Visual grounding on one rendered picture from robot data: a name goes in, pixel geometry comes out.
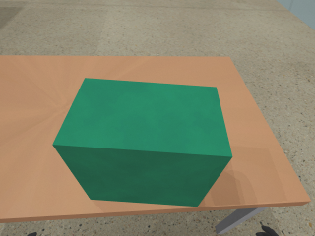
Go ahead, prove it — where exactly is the carton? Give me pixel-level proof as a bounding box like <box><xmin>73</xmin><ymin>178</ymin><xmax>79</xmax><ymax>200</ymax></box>
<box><xmin>52</xmin><ymin>78</ymin><xmax>233</xmax><ymax>207</ymax></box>

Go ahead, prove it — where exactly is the robot right hand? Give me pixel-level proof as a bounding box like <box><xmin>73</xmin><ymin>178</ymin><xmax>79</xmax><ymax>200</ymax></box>
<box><xmin>256</xmin><ymin>225</ymin><xmax>279</xmax><ymax>236</ymax></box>

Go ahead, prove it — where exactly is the table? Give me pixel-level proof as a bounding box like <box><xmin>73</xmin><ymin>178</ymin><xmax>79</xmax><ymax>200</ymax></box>
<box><xmin>0</xmin><ymin>55</ymin><xmax>311</xmax><ymax>235</ymax></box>

